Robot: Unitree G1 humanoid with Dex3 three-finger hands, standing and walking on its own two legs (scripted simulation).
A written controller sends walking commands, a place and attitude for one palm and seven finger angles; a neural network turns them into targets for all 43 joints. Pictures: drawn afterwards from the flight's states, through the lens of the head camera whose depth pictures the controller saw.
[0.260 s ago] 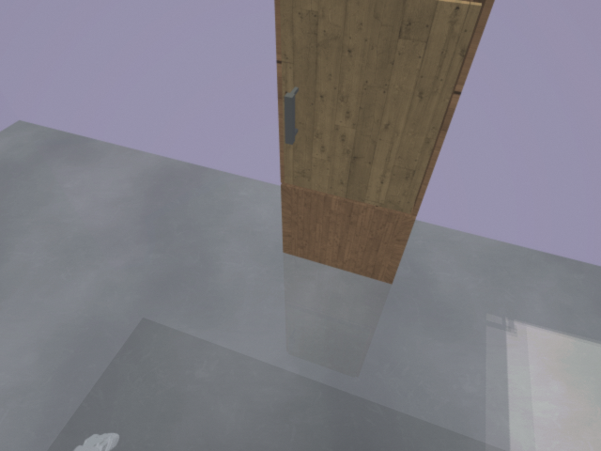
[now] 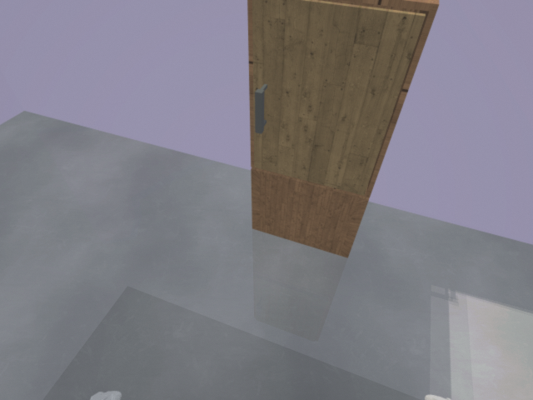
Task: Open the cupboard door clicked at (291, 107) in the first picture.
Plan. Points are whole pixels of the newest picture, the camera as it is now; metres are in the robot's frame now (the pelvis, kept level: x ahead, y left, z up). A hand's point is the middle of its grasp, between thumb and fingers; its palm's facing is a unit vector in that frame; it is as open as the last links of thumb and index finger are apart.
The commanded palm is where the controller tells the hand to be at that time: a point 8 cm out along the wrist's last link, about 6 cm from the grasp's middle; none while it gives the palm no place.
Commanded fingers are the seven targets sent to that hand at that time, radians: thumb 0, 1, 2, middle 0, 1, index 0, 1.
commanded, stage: stand and wait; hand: left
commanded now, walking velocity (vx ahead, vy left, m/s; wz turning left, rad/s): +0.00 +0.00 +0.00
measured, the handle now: (262, 108) +0.96 +0.08 -0.07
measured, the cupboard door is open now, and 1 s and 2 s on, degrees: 0 0 0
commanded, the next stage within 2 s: look at it before walking up in 0.68 s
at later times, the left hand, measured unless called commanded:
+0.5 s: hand out of the picture +0.05 +0.24 -0.15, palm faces -0.02 -0.94 -0.35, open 7.4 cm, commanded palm none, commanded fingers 0.00 0.90 0.90 -0.20 -0.30 -0.20 -0.30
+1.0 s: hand out of the picture +0.07 +0.23 -0.15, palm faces -0.03 -0.94 -0.33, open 7.4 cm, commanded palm none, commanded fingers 0.00 0.90 0.90 -0.20 -0.30 -0.20 -0.30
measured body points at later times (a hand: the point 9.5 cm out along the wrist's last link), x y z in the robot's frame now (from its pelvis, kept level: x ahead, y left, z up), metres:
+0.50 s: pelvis -0.02 -0.01 +0.00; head -0.02 -0.02 +0.45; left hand +0.05 +0.29 -0.13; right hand +0.05 -0.31 -0.13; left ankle -0.01 +0.11 -0.74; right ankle -0.01 -0.14 -0.74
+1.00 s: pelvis -0.01 -0.02 +0.00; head -0.01 -0.02 +0.45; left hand +0.07 +0.28 -0.13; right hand +0.06 -0.31 -0.13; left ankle -0.01 +0.11 -0.74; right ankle -0.01 -0.14 -0.74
